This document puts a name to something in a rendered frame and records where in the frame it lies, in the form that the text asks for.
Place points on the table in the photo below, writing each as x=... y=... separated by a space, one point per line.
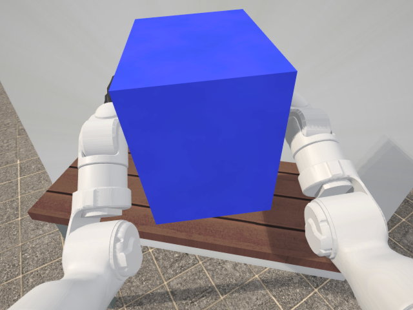
x=276 y=235

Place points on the carton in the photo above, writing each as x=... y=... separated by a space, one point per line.
x=203 y=101

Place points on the right robot upper arm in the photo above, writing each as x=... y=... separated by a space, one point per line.
x=350 y=230

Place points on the robot left forearm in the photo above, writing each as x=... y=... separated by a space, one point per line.
x=102 y=189

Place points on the left robot upper arm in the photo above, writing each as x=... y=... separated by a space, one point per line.
x=98 y=258

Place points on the left robot hand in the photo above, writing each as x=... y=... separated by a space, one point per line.
x=107 y=96

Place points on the robot right forearm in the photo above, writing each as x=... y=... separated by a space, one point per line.
x=323 y=169

